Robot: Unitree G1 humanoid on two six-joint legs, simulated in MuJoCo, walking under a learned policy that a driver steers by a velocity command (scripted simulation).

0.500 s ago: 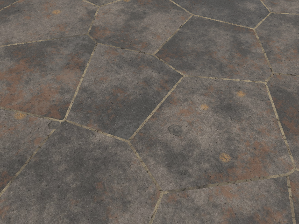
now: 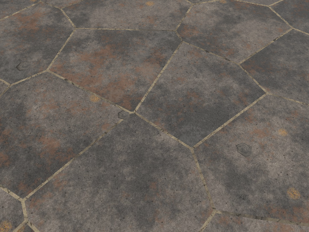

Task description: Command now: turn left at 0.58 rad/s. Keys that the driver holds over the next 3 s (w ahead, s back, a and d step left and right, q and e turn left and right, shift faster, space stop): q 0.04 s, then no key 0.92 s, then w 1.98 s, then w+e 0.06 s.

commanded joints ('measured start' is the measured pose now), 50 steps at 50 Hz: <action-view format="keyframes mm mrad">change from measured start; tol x16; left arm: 1 87 158 43 -35 10 -21 -5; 50 110 94 -35 235 10 20 25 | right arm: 1 -32 -123 -30 -84 7 -2 -9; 50 55 -66 15 156 -21 -45 5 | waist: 1 44 68 -151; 3 -8 -294 -122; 18 13 -168 -79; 21 68 174 -142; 50 34 22 -33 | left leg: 1 40 163 -233 28 144 76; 3 -250 -33 34 439 -460 -36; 7 -275 32 35 687 -261 -118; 15 -21 96 197 176 -195 -130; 18 176 85 216 -191 96 -72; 20 369 316 -34 -119 519 33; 23 158 236 17 -143 142 63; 48 124 141 116 -117 193 8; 50 120 130 110 -143 -115 28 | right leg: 1 197 -125 64 -220 220 -65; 3 234 -448 425 -231 549 -325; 8 185 -277 138 -206 456 -279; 17 176 -260 70 -146 481 -263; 21 60 -108 -68 -72 -46 -35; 40 158 -113 -78 -134 190 -4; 48 158 -107 -84 -134 187 -11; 50 127 -62 -137 -83 -23 -20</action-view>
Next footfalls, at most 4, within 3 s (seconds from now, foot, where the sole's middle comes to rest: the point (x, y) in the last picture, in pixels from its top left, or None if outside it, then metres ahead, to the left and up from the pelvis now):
0.02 right None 0.05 -0.13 -0.78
0.38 left None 0.02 0.13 -0.78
1.66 left None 0.42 0.16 -0.78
2.18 right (167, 168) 0.75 -0.05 -0.78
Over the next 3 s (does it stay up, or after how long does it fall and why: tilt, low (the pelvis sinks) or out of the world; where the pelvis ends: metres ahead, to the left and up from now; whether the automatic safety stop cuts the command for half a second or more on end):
stays up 1.00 0.13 0.01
